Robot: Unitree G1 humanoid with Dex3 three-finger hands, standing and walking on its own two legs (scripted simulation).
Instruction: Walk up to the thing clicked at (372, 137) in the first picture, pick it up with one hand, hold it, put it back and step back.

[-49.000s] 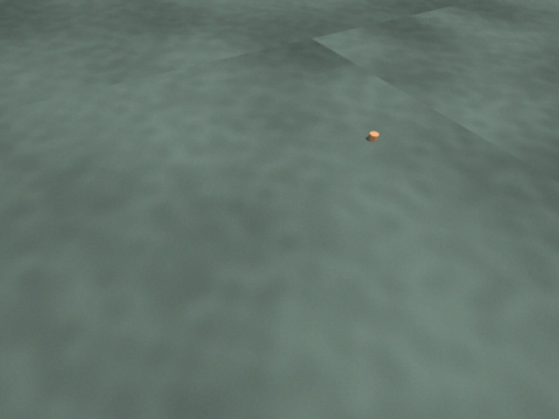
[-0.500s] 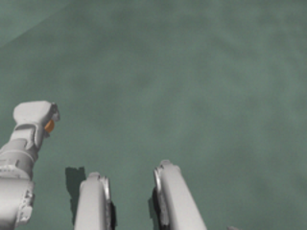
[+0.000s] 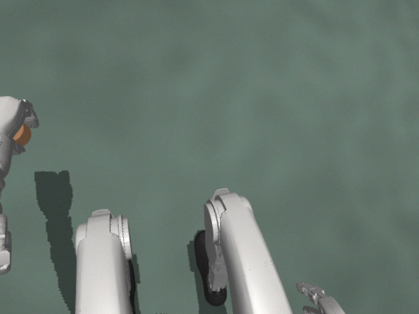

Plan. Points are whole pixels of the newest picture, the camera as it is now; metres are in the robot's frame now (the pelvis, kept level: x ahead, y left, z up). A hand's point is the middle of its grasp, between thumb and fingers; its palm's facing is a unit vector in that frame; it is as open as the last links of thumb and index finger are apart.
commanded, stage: crouch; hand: left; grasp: from above
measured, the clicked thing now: (10, 131) +0.49 +0.30 -0.19
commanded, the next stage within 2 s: lower in 0.54 s
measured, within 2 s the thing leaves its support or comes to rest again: rests again in 1.96 s
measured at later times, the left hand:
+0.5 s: hand (24, 141) +0.48 +0.29 -0.23, palm faces -0.45 -0.03 -0.89, open 6.8 cm
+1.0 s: hand (31, 147) +0.48 +0.29 -0.28, palm faces -0.47 -0.07 -0.88, open 6.7 cm
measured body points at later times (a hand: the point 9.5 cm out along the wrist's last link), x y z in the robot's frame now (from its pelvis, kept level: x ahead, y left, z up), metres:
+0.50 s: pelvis -0.01 +0.00 -0.07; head +0.24 +0.07 +0.30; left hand +0.50 +0.29 -0.18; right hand +0.00 -0.27 -0.16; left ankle +0.07 +0.12 -0.37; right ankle +0.10 -0.13 -0.37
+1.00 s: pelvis -0.01 +0.01 -0.09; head +0.26 +0.09 +0.26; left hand +0.50 +0.30 -0.23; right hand +0.01 -0.28 -0.16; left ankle +0.07 +0.12 -0.37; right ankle +0.10 -0.13 -0.37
